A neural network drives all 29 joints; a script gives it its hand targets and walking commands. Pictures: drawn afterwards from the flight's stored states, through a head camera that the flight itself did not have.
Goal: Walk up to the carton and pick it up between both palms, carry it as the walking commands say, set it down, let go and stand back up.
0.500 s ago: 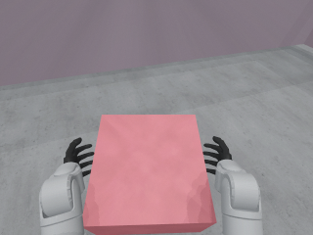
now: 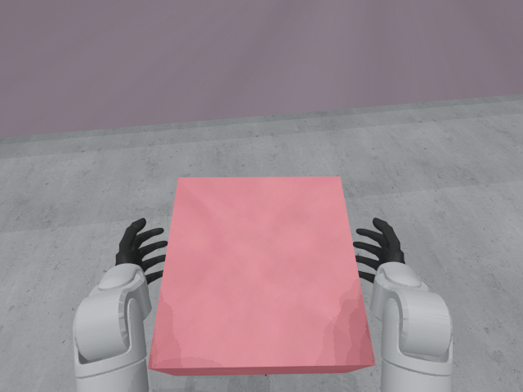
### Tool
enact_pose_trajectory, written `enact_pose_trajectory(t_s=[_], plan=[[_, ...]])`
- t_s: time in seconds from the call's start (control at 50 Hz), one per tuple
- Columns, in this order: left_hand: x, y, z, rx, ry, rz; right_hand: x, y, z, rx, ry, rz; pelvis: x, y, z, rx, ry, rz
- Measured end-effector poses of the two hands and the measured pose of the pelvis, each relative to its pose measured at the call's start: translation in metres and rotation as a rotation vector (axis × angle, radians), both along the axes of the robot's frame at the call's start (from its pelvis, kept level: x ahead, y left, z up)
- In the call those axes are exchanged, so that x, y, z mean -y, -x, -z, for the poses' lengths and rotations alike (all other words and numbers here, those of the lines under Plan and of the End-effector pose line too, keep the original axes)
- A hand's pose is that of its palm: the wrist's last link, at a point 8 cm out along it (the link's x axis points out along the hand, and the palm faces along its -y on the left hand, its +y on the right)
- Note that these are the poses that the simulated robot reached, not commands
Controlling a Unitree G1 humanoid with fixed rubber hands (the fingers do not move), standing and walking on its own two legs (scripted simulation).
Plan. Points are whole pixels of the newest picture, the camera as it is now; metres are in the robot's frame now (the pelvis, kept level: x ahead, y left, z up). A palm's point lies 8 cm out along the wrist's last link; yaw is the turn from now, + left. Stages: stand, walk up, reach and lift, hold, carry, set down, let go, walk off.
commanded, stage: carry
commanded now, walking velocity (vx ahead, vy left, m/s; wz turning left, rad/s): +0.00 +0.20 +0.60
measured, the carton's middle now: (260, 273) +0.32 -0.01 +0.02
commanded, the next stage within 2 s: none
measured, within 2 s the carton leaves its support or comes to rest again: neither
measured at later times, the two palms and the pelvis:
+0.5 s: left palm out of the picture +0.19 +0.45 +0.07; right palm (172, 309) +0.25 +0.11 +0.05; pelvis -0.05 +0.23 -0.02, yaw +14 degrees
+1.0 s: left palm out of the picture -0.02 +0.69 +0.04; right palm out of the picture +0.15 +0.39 +0.06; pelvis -0.16 +0.39 -0.02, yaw +28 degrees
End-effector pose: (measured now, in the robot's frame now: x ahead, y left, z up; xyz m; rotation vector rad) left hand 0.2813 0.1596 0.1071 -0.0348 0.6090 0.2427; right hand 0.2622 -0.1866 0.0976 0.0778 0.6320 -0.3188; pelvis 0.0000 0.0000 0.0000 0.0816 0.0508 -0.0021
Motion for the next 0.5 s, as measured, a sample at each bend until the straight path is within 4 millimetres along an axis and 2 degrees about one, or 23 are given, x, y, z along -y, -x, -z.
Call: enact_pose_trajectory(t_s=[0.04, 0.08, 0.14, 0.2, 0.24, 0.3, 0.36, 0.5], plan=[[-0.033, 0.003, -0.001, 0.018, -0.005, -0.033, -0.032, -0.010, 0.000, 0.019, 0.000, -0.043, -0.024, 0.000, 0.004, -0.004, 0.009, -0.028], [-0.071, 0.008, 0.008, 0.016, 0.003, -0.068, -0.070, -0.017, 0.005, 0.018, 0.011, -0.087, -0.050, -0.001, 0.011, -0.004, 0.022, -0.054], [-0.132, 0.020, 0.037, -0.012, 0.040, -0.127, -0.131, -0.022, 0.019, -0.008, 0.051, -0.146, -0.089, -0.001, 0.028, 0.004, 0.033, -0.072], [-0.179, 0.043, 0.067, -0.104, 0.098, -0.185, -0.181, -0.020, 0.034, -0.103, 0.122, -0.231, -0.113, 0.009, 0.025, -0.003, 0.066, -0.116], [-0.200, 0.061, 0.078, -0.160, 0.113, -0.232, -0.205, -0.015, 0.043, -0.158, 0.130, -0.258, -0.128, 0.017, 0.021, -0.003, 0.093, -0.134], [-0.223, 0.079, 0.078, -0.169, 0.102, -0.290, -0.231, -0.009, 0.053, -0.171, 0.107, -0.277, -0.152, 0.029, 0.021, -0.005, 0.097, -0.169], [-0.246, 0.086, 0.068, -0.124, 0.067, -0.298, -0.253, -0.003, 0.055, -0.128, 0.069, -0.285, -0.175, 0.038, 0.024, -0.011, 0.080, -0.197], [-0.295, 0.096, 0.037, -0.052, -0.009, -0.260, -0.301, 0.010, 0.045, -0.053, -0.020, -0.272, -0.225, 0.049, 0.021, -0.043, 0.076, -0.255]])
